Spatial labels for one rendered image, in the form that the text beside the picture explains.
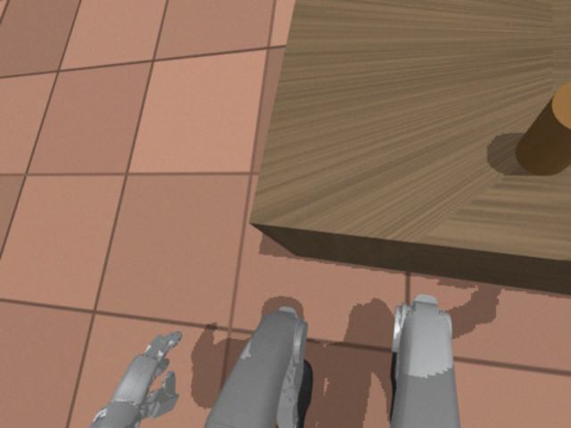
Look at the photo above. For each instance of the left robot hand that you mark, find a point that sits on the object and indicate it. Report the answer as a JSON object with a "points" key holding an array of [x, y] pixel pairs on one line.
{"points": [[142, 371]]}

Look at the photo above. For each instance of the left robot arm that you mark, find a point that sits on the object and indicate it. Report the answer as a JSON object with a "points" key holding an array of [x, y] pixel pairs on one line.
{"points": [[117, 415]]}

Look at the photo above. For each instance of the can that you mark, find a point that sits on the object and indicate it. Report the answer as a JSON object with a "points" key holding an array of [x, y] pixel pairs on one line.
{"points": [[545, 148]]}

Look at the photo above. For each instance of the left robot foot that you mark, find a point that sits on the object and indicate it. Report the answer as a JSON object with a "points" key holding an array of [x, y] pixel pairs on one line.
{"points": [[304, 394]]}

